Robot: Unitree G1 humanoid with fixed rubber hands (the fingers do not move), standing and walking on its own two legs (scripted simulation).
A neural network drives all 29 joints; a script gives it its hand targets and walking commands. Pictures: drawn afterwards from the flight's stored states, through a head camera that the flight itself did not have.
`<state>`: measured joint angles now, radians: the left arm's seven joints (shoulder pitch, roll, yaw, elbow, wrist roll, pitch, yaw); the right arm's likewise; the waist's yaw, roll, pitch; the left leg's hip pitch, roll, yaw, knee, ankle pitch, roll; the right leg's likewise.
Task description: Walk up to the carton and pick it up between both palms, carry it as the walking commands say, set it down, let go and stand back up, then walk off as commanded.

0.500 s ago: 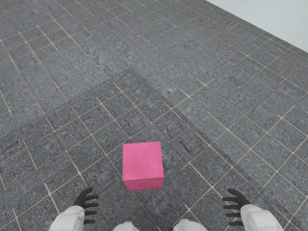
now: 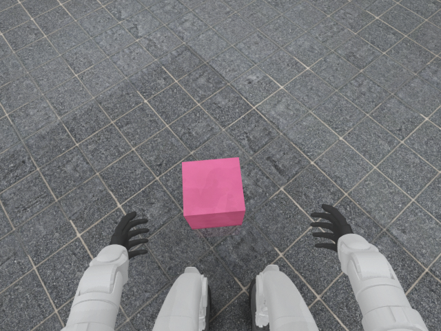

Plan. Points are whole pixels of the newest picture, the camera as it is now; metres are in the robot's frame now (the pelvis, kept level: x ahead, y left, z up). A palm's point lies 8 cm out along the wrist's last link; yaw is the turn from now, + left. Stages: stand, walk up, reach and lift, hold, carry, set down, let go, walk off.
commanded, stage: reach and lift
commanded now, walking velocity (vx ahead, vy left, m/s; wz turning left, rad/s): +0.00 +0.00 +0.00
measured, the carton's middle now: (213, 195) +0.50 +0.06 -0.58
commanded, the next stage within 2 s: none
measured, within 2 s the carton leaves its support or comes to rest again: neither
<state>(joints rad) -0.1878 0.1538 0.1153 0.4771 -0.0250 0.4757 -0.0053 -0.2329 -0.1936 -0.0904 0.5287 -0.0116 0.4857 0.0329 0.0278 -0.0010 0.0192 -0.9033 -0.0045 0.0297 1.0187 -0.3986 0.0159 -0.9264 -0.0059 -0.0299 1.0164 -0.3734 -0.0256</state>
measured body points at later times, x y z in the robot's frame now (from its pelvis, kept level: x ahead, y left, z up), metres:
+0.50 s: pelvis -0.04 +0.00 -0.04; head +0.21 +0.00 +0.33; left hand +0.41 +0.22 -0.13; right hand +0.43 -0.16 -0.14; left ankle +0.05 +0.11 -0.67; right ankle +0.06 -0.10 -0.67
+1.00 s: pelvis -0.01 +0.00 -0.04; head +0.33 +0.01 +0.25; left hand +0.52 +0.24 -0.16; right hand +0.55 -0.15 -0.18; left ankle +0.05 +0.11 -0.67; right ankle +0.06 -0.11 -0.67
